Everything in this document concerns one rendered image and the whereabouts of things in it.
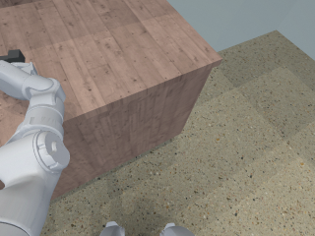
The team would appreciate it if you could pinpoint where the counter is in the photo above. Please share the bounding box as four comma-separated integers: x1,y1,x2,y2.
0,0,222,201

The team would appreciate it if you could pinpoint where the robot left hand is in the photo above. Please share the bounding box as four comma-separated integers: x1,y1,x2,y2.
0,60,38,100

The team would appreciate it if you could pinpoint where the robot left forearm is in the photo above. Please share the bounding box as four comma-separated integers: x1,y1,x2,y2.
0,74,66,181

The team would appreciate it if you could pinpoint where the left robot upper arm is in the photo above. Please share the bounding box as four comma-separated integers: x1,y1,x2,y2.
0,131,70,236

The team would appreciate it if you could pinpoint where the robot left thigh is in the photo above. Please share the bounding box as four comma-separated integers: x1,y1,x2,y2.
99,225,125,236

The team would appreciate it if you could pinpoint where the tap lever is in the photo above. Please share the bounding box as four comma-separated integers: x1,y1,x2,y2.
0,49,26,63

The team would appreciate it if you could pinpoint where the robot right shin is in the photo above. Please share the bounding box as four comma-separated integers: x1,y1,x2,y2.
163,222,175,230

